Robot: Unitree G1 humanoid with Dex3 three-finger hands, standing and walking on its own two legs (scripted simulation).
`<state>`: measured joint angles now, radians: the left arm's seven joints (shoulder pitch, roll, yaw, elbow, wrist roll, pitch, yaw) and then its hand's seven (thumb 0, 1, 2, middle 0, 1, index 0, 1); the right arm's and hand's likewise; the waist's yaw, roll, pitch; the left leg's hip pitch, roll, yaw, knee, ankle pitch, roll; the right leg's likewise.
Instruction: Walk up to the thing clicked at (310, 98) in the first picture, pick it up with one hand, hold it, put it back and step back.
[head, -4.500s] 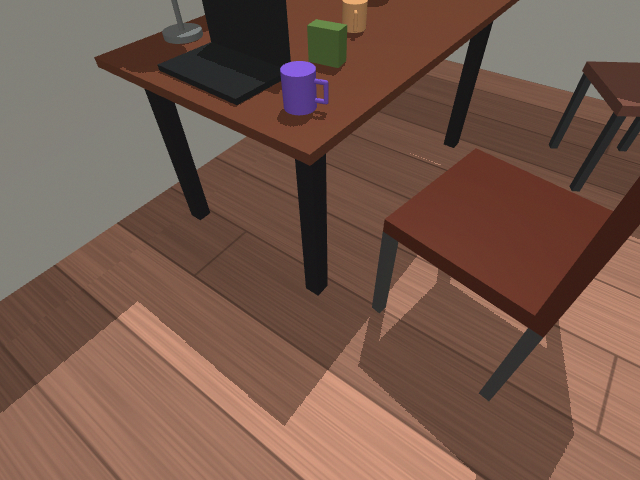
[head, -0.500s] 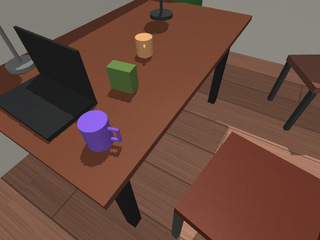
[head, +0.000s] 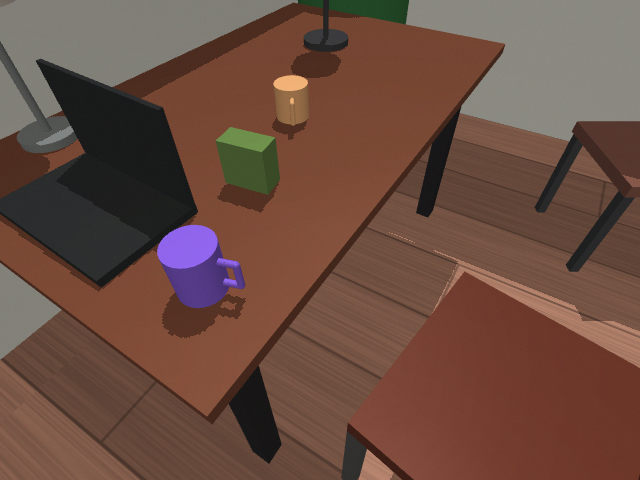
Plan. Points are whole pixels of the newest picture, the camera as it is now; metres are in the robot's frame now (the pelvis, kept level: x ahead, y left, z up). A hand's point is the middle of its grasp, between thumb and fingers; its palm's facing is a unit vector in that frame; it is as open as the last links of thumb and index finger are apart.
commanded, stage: stand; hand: left
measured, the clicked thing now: (206, 269) +0.44 +0.20 +0.01
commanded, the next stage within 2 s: rise first in 1.96 s
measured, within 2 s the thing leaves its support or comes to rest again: neither
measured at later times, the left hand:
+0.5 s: hand out of the picture +0.07 +0.25 -0.16, palm faces -0.04 -0.94 -0.33, open 7.3 cm
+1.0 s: hand out of the picture +0.06 +0.26 -0.16, palm faces -0.03 -0.94 -0.33, open 7.3 cm
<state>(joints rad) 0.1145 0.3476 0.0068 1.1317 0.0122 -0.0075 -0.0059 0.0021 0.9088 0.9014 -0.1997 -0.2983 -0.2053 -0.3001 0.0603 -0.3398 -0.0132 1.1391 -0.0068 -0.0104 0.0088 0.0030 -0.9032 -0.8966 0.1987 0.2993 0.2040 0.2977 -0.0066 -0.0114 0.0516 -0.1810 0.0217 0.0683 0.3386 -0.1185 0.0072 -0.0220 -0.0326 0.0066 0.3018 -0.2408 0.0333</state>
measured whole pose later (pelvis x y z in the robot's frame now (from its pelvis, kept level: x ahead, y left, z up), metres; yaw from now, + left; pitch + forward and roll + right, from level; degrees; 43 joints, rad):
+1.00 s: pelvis +0.00 +0.00 +0.00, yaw +0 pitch -2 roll +0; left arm 0.15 0.36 0.00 1.10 0.01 0.00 -0.01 0.00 0.91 0.90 -0.20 -0.30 -0.21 -0.30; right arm 0.09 -0.34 -0.01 1.14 -0.01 -0.01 0.01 0.00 -0.90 -0.90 0.20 0.30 0.20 0.30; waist -0.01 -0.02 0.05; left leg -0.18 0.01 0.06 0.35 -0.13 0.02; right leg -0.02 -0.04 0.00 0.30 -0.25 0.04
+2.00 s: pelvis +0.00 +0.01 +0.00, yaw +1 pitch -2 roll +0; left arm 0.16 0.36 0.00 1.10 0.01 0.00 0.00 0.00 0.91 0.90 -0.20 -0.30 -0.20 -0.30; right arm 0.10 -0.34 -0.01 1.14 -0.01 -0.01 0.01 0.00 -0.90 -0.90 0.20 0.30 0.20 0.30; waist -0.01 -0.02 0.05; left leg -0.19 0.00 0.06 0.35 -0.13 0.02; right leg -0.02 -0.05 0.00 0.31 -0.25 0.05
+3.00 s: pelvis +0.00 -0.03 +0.00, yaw +1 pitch -3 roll +1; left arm 0.38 0.32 0.27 0.11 -0.05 -0.13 0.06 -0.01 -0.54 0.01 -0.05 -0.05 -0.06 -0.04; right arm 0.23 -0.25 -0.10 0.68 0.02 -0.06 -0.06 -0.01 0.50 -0.02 0.05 0.05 0.06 0.05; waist 0.05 0.04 0.05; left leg -0.19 0.04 0.04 0.36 -0.13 -0.02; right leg -0.05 -0.01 -0.02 0.38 -0.29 0.00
